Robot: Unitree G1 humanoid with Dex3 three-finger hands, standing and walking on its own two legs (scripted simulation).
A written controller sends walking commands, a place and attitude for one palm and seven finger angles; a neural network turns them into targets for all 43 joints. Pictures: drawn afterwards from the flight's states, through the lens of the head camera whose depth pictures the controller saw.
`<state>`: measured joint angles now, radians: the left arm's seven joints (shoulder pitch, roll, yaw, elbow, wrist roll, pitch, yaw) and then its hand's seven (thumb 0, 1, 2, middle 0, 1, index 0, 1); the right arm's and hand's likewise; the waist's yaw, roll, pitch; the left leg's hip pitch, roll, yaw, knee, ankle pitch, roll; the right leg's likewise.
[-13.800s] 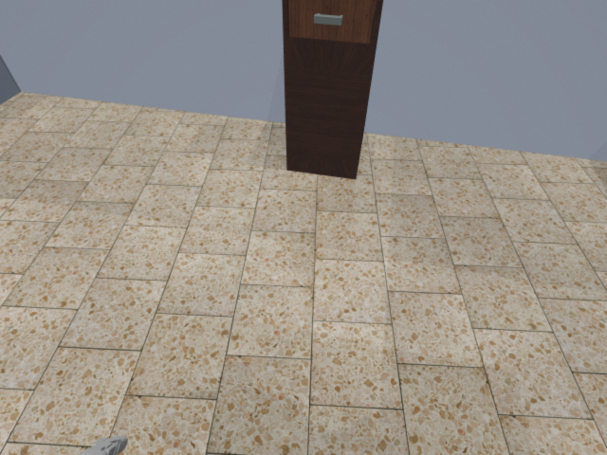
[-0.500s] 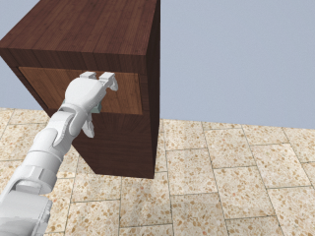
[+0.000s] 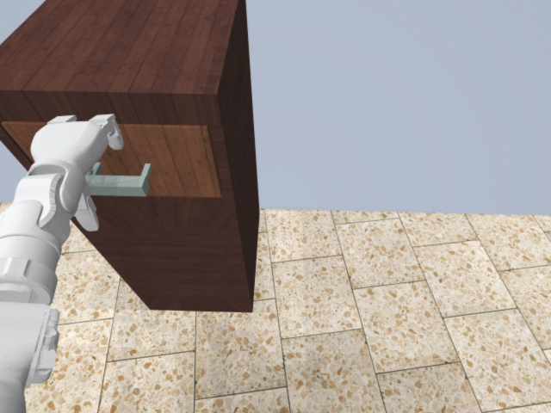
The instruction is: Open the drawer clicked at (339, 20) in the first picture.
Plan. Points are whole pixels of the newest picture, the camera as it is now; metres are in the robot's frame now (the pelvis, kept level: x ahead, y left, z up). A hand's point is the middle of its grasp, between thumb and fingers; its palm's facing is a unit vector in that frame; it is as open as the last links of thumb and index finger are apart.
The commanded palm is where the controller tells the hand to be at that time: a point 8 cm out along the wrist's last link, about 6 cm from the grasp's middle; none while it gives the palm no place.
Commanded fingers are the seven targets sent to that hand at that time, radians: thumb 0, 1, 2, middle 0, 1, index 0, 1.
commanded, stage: move the hooked fingers above the handle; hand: left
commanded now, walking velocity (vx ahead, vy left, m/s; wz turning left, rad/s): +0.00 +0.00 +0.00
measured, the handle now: (119, 176) +0.50 +0.28 +0.03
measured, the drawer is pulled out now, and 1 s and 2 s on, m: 0.00 0.00 0.00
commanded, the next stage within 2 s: none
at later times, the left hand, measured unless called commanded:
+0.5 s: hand (118, 175) +0.45 +0.24 +0.08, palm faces -0.01 -0.02 -1.00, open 13.4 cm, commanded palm +0.44 +0.29 +0.15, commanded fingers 0.00 -0.50 0.30 -0.30 -1.20 -0.30 -1.20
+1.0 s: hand (110, 172) +0.45 +0.25 +0.09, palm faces -0.03 -0.02 -1.00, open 13.4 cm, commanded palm +0.45 +0.29 +0.16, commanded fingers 0.00 -0.50 0.30 -0.30 -1.20 -0.30 -1.20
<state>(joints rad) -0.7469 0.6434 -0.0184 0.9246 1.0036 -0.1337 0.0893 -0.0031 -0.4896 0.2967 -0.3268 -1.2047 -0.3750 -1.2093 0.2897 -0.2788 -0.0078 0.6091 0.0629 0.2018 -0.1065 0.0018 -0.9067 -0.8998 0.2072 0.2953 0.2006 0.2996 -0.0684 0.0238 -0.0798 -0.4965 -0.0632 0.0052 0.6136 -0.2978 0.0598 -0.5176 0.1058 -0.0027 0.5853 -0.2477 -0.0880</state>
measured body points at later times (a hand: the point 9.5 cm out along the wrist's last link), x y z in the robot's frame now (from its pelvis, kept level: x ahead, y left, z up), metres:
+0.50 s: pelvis +0.02 +0.01 +0.00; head +0.07 +0.00 +0.45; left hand +0.45 +0.24 +0.13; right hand +0.11 -0.23 -0.14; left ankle +0.00 +0.08 -0.72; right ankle +0.02 -0.06 -0.72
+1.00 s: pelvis +0.01 +0.01 +0.00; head +0.06 +0.00 +0.45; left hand +0.45 +0.25 +0.14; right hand +0.08 -0.27 -0.13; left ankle +0.00 +0.08 -0.72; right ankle +0.02 -0.06 -0.72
